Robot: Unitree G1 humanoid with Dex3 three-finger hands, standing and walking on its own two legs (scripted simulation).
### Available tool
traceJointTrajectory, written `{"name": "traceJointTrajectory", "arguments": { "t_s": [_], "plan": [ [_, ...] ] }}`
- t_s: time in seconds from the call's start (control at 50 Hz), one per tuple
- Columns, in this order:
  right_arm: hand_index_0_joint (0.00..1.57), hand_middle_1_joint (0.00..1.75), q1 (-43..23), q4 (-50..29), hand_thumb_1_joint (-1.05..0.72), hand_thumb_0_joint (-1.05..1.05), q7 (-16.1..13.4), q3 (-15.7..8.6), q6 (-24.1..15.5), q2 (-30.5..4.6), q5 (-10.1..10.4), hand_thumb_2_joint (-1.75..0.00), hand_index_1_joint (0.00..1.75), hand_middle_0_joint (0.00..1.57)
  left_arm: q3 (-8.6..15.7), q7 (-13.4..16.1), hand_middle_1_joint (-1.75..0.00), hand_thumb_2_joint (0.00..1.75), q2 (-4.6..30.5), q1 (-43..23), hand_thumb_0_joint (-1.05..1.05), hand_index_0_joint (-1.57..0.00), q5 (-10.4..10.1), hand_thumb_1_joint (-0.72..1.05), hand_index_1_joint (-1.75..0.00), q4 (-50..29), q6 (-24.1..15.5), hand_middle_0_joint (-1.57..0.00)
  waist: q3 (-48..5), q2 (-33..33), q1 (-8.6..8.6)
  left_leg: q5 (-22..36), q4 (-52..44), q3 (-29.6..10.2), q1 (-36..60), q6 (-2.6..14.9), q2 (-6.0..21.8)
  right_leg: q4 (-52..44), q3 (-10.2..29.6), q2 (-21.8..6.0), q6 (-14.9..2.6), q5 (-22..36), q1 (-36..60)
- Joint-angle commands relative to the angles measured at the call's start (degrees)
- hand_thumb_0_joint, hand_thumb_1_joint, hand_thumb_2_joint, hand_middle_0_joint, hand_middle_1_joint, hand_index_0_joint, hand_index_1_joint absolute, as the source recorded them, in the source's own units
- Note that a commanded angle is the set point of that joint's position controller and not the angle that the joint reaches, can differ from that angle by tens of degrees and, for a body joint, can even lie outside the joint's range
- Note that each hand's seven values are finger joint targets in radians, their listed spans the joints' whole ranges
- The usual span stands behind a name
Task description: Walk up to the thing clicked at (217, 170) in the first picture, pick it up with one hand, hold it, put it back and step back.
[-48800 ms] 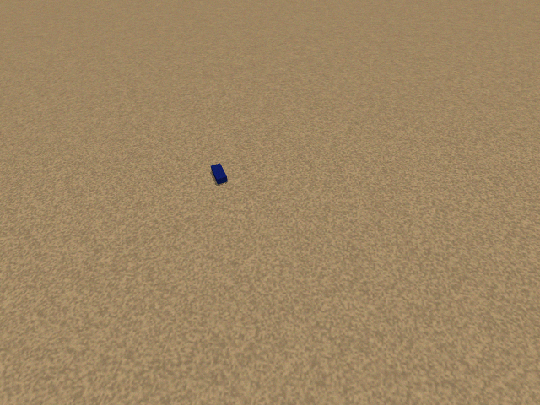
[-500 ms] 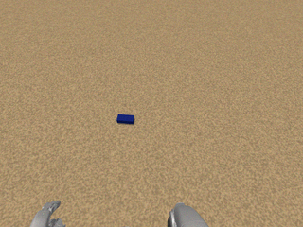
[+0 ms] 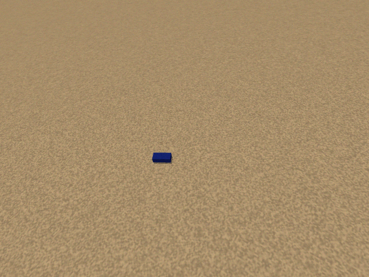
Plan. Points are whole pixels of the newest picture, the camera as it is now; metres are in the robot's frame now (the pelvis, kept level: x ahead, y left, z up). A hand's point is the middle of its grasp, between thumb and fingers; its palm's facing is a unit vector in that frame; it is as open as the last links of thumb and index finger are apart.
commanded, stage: step back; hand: left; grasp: from above
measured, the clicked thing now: (162, 157) +1.02 +0.27 -0.74
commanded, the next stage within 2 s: stand in 0.88 s
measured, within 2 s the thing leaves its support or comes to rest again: neither
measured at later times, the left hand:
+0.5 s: hand out of the picture +0.10 +0.25 -0.14, palm faces +0.06 -0.92 -0.38, open 7.4 cm
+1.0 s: hand out of the picture +0.12 +0.29 -0.15, palm faces +0.09 -0.94 -0.34, open 7.4 cm
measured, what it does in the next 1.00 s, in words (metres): steps on the spot: left foot, then right foot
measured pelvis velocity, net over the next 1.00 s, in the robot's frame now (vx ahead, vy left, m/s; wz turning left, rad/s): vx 0.05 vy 0.02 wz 0.07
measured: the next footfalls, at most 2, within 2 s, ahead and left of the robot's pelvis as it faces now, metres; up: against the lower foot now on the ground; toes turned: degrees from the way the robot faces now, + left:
left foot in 0.08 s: +0.03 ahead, +0.14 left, +0.00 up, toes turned +0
right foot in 0.38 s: +0.10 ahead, -0.12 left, +0.00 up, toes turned +1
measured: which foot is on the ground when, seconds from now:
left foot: up 0.00-0.06, down 0.08-0.40, up 0.42-0.64, down 0.66-1.00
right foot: down 0.00-0.12, up 0.14-0.36, down 0.38-1.00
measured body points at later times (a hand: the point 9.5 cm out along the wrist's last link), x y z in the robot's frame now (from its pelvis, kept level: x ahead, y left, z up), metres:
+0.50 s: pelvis +0.01 -0.01 +0.00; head +0.02 -0.02 +0.45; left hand +0.10 +0.30 -0.11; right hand +0.07 -0.33 -0.13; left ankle -0.01 +0.12 -0.70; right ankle +0.06 -0.12 -0.73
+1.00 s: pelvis +0.05 +0.02 +0.01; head +0.07 +0.03 +0.46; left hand +0.11 +0.33 -0.12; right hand +0.18 -0.26 -0.11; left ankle +0.04 +0.14 -0.73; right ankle +0.06 -0.12 -0.73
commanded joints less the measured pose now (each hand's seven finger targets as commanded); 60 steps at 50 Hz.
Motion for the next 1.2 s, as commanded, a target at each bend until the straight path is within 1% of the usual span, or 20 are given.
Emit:
{"name": "traceJointTrajectory", "arguments": {
  "t_s": [0.0,0.06,0.08,0.1,0.12,0.14,0.2,0.26,0.34,0.36,0.38,0.4,0.44,0.48,0.64,0.68,0.7,0.8,0.98,1.18],
  "plan": [
    [0.2,0.3,-4.3,-4.5,-0.9,0.0,-0.2,-2.1,-3.4,-8.7,-0.7,-0.9,0.3,0.2,4.7,0.3,-0.3,0.9,18.1,-3.7,0.0,-0.2,0.3,0.9,-0.3,-5.2,-1.9,-0.2,2.9,-16.0,1.87,-4.1,-11.3,4.4,-4.5,-0.89,0.6,-17.1,15.0,-12.7,-9.12,-13.7,2.4],
    [0.2,0.3,0.8,-1.7,-0.9,0.0,-0.5,-3.2,-4.8,-8.4,-0.9,-0.9,0.3,0.2,3.3,-0.2,-0.3,0.9,15.8,-5.1,0.0,-0.2,-0.3,0.9,-0.3,-6.0,-0.7,-0.2,-0.9,-11.9,-1.25,5.4,-29.5,6.3,10.9,0.83,-0.6,-7.7,8.3,-9.9,-6.77,-3.1,-1.3],
    [0.2,0.3,2.6,-1.1,-0.9,0.0,-0.8,-3.9,-5.4,-9.6,-1.2,-0.9,0.3,0.2,2.4,-0.2,-0.3,0.9,12.7,-4.0,0.0,-0.2,-0.6,0.9,-0.3,-6.1,-0.8,-0.2,-4.1,-5.9,-1.63,6.8,-30.8,-1.5,20.0,2.29,3.3,0.9,4.4,-7.1,-4.51,2.7,-6.5],
    [0.2,0.3,4.7,-1.1,-0.9,0.0,-1.0,-5.0,-5.8,-14.0,-1.7,-0.9,0.3,0.2,1.2,-0.3,-0.3,0.9,9.4,-5.1,0.0,-0.2,-1.5,0.9,-0.3,-7.0,-1.0,-0.2,-5.8,5.7,-3.0,1.8,-33.5,-20.6,25.6,7.45,15.2,12.2,-2.0,0.1,-1.14,-3.2,-18.7],
    [0.2,0.3,5.4,-1.2,-0.9,0.0,-0.8,-5.8,-5.5,-18.8,-1.4,-0.9,0.3,0.2,2.9,0.3,-0.3,0.9,13.9,-9.4,0.0,-0.2,-1.3,0.9,-0.3,-7.0,-1.0,-0.2,-1.7,4.5,-4.65,-10.1,-35.2,-29.1,17.7,14.25,21.7,16.4,-0.7,-0.8,-0.95,-12.8,-21.3],
    [0.2,0.3,3.8,-1.5,-0.9,0.0,-0.7,-6.0,-5.4,-18.5,-0.9,-0.9,0.3,0.2,3.3,0.2,-0.3,0.9,16.3,-10.2,0.0,-0.2,-1.0,0.9,-0.3,-7.1,-1.2,-0.2,2.1,3.2,-4.25,-13.4,-36.5,-28.6,11.7,16.59,23.0,18.7,2.0,-2.9,-1.39,-12.5,-19.2],
    [0.2,0.3,0.7,-2.8,-0.9,0.0,-0.7,-4.0,-5.7,-12.5,-1.4,-0.9,0.3,0.2,2.8,-0.7,-0.3,0.9,14.1,-6.0,0.0,-0.2,-1.5,0.9,-0.3,-5.7,-2.0,-0.2,3.1,4.1,-1.67,2.6,-32.2,-14.0,13.5,11.82,15.1,13.1,0.5,-3.2,-1.27,-8.2,-18.2],
    [0.2,0.3,2.4,-2.4,-0.9,0.0,-0.5,-4.1,-5.5,-12.9,-1.1,-0.9,0.3,0.2,2.8,-1.0,-0.3,0.9,12.8,-6.9,0.0,-0.2,-1.5,0.9,-0.3,-5.3,-2.3,-0.2,1.2,7.5,-3.21,12.4,-29.9,-10.5,11.2,10.8,13.9,6.6,-2.7,-1.1,-0.5,-4.8,-10.9],
    [0.2,0.3,-2.3,-4.0,-0.9,0.0,-0.7,-2.0,-3.6,-8.3,0.2,-0.9,0.3,0.2,3.1,0.4,-0.3,0.9,12.2,-0.4,0.0,-0.2,-1.5,0.9,-0.3,-1.4,-3.1,-0.2,-2.7,4.0,1.68,15.9,-16.2,-1.1,0.1,5.79,8.3,-11.4,-4.8,1.3,-0.7,9.2,9.9],
    [0.2,0.3,-1.7,-4.4,-0.9,0.0,-0.9,-1.0,-3.4,-5.6,0.7,-0.9,0.3,0.2,3.8,0.9,-0.3,0.9,14.3,1.7,0.0,-0.2,-1.1,0.9,-0.3,-0.6,-3.4,-0.2,-5.3,-1.6,2.53,10.3,-9.3,0.2,-4.2,3.78,4.8,-12.0,2.2,-3.6,-1.35,10.1,15.3],
    [0.2,0.3,-0.4,-5.2,-0.9,0.0,-1.2,0.0,-3.3,-2.8,0.9,-0.9,0.3,0.2,4.7,1.3,-0.3,0.9,18.5,1.9,0.0,-0.2,-0.3,0.9,-0.3,-1.0,-3.6,-0.2,-5.3,-12.8,2.58,-2.1,-0.2,0.4,-11.3,1.54,-2.1,-18.3,20.3,-15.3,-4.79,5.5,15.5],
    [0.2,0.3,0.3,-3.9,-0.9,0.0,-1.9,-1.1,-2.5,-6.6,0.3,-0.9,0.3,0.2,4.6,1.2,-0.3,0.9,20.4,-3.1,0.0,-0.2,-0.4,0.9,-0.3,-2.7,-3.4,-0.2,-4.2,-8.3,1.42,-9.9,4.5,-1.1,-6.5,1.24,0.2,-21.6,26.0,-22.5,-10.07,-8.2,5.0],
    [0.2,0.3,3.9,-1.0,-0.9,0.0,-1.7,-2.3,-2.3,-10.0,0.1,-0.9,0.3,0.2,4.3,0.8,-0.3,0.9,18.8,-10.4,0.0,-0.2,-0.3,0.9,-0.3,-4.6,-3.2,-0.2,2.2,-7.7,-1.58,-9.2,6.0,-1.0,-2.6,0.83,3.6,-21.8,23.8,-21.9,-13.1,-14.4,-5.5],
    [0.2,0.3,4.2,0.5,-0.9,0.0,-1.2,-1.9,-2.4,-8.9,0.2,-0.9,0.3,0.2,3.4,1.0,-0.3,0.9,16.8,-10.9,0.0,-0.2,-0.8,0.9,-0.3,-4.3,-3.5,-0.2,2.6,-8.3,-1.6,-4.0,3.6,-1.7,-2.9,1.14,3.1,-19.9,15.1,-16.2,-9.73,-8.0,-4.5],
    [0.2,0.3,4.7,3.5,-0.9,0.0,-1.1,-2.2,-3.6,-7.9,-1.1,-0.9,0.3,0.2,2.1,0.5,-0.3,0.9,14.6,-12.5,0.0,-0.2,-1.8,0.9,-0.3,-2.9,-2.3,-0.2,-3.1,-8.6,-3.29,11.1,-24.2,6.1,11.3,0.5,1.8,-6.1,3.4,-11.4,-5.33,11.5,-4.9],
    [0.2,0.3,0.1,2.0,-0.9,0.0,-1.7,-2.6,-4.3,-11.5,-1.5,-0.9,0.3,0.2,0.8,0.6,-0.3,0.9,10.5,-11.2,0.0,-0.2,-2.9,0.9,-0.3,-2.9,-2.0,-0.2,-5.1,1.8,-1.06,19.5,-28.7,-9.9,10.3,4.5,13.5,1.5,-2.0,-4.4,-0.54,10.0,-5.6],
    [0.2,0.3,-4.9,1.2,-0.9,0.0,-1.4,-2.4,-4.1,-13.4,-0.7,-0.9,0.3,0.2,1.1,0.8,-0.3,0.9,11.9,-11.1,0.0,-0.2,-3.4,0.9,-0.3,-1.3,-1.7,-0.2,-3.8,3.2,0.34,14.9,-27.4,-10.7,4.7,7.98,15.3,-0.6,-3.3,-1.3,-0.28,-1.4,-1.7],
    [0.2,0.3,-6.5,2.6,-0.9,0.0,-1.4,-1.0,-3.8,-8.7,-0.2,-0.9,0.3,0.2,1.2,1.0,-0.3,0.9,14.7,-9.9,0.0,-0.2,-2.7,0.9,-0.3,1.5,-2.8,-0.2,-5.6,-0.1,-0.63,23.0,-21.8,0.2,5.7,2.39,7.8,-7.1,1.9,-7.3,-1.98,19.3,5.9],
    [0.2,0.3,-8.9,4.9,-0.9,0.0,-1.4,-0.2,-4.8,-8.8,0.7,-0.9,0.3,0.2,-1.2,0.6,-0.3,0.9,12.1,-11.7,0.0,-0.2,-2.7,0.9,-0.3,5.0,-1.8,-0.2,-6.5,-0.5,-1.43,34.9,-27.7,0.0,15.3,1.79,10.0,-11.3,0.2,-6.5,-0.5,23.5,7.6],
    [0.2,0.3,-11.9,5.7,-0.9,0.0,-1.0,0.1,-4.1,-7.9,0.8,-0.9,0.3,0.2,-1.6,0.7,-0.3,0.9,12.5,-12.3,0.0,-0.2,-2.2,0.9,-0.3,6.7,-2.3,-0.2,-5.5,-2.8,-1.74,28.7,-30.9,1.8,16.8,1.32,9.4,-16.8,0.9,-7.6,0.27,22.7,8.2]
  ]
}}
